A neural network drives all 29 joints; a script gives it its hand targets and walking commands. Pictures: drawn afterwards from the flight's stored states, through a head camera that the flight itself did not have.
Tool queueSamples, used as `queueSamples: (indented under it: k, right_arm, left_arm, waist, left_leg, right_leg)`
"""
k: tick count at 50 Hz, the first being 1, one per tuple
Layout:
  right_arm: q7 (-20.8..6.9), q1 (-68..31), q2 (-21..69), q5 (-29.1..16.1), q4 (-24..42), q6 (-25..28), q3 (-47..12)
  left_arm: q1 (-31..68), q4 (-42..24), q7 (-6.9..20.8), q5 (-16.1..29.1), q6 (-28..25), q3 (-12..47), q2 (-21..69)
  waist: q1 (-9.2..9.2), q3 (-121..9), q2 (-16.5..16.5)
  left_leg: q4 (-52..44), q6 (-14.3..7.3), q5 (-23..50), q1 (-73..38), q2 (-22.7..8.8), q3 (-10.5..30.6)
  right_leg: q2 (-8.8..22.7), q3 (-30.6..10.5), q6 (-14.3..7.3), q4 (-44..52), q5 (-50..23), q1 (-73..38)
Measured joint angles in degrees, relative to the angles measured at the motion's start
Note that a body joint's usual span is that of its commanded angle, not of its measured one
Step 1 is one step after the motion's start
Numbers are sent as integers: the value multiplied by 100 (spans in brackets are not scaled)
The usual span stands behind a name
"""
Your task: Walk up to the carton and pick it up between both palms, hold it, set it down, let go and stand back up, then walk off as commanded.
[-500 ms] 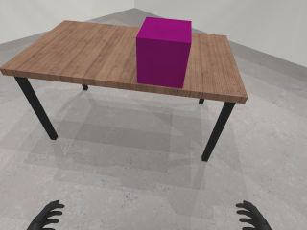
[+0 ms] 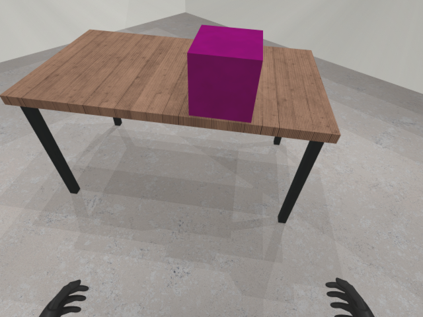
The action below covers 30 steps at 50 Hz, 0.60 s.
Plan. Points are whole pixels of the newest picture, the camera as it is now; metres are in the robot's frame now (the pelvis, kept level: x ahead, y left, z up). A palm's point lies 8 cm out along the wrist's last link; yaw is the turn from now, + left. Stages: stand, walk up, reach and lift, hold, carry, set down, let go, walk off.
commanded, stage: stand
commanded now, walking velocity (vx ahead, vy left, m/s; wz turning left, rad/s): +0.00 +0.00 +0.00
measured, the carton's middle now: (225, 72) +0.94 -0.04 +0.02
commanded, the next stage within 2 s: none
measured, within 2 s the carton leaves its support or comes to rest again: neither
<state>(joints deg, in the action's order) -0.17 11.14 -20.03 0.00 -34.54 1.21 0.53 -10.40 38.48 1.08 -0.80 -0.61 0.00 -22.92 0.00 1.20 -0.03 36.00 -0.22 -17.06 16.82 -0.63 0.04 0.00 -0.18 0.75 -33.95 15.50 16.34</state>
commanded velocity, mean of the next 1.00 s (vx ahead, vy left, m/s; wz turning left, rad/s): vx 0.00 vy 0.00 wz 0.00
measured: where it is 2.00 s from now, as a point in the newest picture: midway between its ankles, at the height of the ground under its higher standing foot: outside the picture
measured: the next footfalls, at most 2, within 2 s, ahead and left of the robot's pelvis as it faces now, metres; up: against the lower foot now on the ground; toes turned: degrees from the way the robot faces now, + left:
none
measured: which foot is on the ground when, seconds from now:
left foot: down 0.00-1.00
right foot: down 0.00-1.00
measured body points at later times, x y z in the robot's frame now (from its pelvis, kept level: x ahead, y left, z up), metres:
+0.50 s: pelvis +0.00 +0.00 +0.00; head +0.00 +0.01 +0.45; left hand +0.16 +0.30 -0.08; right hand +0.17 -0.28 -0.07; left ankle +0.03 +0.11 -0.73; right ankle +0.03 -0.13 -0.73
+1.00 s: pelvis +0.00 +0.00 +0.00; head +0.00 +0.01 +0.45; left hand +0.15 +0.30 -0.08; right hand +0.16 -0.29 -0.07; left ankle +0.03 +0.11 -0.73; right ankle +0.03 -0.13 -0.73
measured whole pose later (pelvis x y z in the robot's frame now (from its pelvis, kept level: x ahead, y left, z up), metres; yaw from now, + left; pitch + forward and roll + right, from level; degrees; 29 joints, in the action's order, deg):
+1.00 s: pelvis +0.00 +0.00 +0.00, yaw +0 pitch -2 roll -1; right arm -0.2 11.0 -20.3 0.0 -37.4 1.2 0.5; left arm -10.1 41.7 1.2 -0.6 -0.6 0.0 -22.9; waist 0.0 1.2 -0.1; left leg 34.0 -0.2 -16.2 15.7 -0.7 0.0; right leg 0.0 -0.1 0.7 -31.9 14.6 15.2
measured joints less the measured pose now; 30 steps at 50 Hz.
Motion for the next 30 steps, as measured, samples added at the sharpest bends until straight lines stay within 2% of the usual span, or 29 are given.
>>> queueSamples:
  k: [30]
  right_arm:
    - [0,-1,-18,0,-169,0,0]
  left_arm:
    - [12,183,10,11,0,0,-7]
  waist:
    - [0,1,-4]
  left_leg:
    - [-102,2,39,-59,-2,0]
  right_leg:
    - [0,2,-1,113,-44,-64]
